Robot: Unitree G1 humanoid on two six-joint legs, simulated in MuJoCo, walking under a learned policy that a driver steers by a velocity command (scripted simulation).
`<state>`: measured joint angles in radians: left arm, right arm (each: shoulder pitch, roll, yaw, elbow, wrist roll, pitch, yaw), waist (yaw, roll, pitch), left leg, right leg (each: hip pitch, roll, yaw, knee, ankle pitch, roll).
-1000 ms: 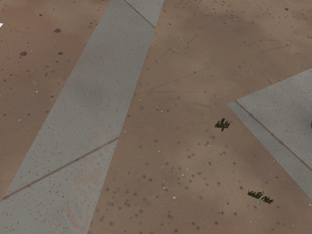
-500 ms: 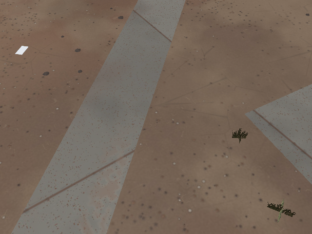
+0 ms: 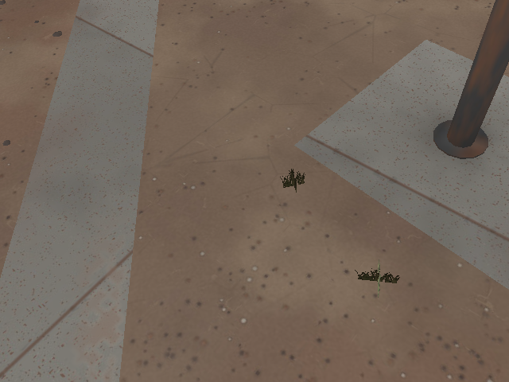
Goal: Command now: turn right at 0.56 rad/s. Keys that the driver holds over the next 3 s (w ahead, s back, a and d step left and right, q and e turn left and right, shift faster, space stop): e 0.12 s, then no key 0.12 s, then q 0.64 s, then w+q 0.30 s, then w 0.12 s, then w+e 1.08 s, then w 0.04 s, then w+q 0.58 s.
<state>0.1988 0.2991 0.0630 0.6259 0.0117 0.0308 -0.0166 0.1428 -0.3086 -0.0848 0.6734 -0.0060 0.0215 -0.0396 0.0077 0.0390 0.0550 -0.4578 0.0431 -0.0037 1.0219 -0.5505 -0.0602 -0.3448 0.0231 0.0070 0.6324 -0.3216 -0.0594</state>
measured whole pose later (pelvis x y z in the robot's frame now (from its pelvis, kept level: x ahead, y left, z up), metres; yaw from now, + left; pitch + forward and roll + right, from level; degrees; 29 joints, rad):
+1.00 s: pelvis +0.02 +0.06 +0.00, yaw +12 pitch +2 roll +0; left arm 0.19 0.32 0.09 0.68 -0.01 0.01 0.02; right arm 0.20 -0.30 -0.07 0.60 0.02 0.03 0.02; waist 0.02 -0.05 0.03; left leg -0.34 -0.02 0.02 0.64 -0.32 0.06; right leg -0.36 -0.08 -0.05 0.86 -0.51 0.01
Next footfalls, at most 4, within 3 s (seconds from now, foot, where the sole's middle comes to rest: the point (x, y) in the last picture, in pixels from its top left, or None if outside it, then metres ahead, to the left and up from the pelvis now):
0.36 left None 0.08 0.14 -0.76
0.96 left None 0.04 0.17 -0.76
1.44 right None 0.34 0.03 -0.76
1.90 left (167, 335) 0.56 0.32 -0.76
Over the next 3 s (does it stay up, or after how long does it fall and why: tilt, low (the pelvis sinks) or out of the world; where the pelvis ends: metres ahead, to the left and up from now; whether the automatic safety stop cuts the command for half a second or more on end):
stays up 1.02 0.15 -0.01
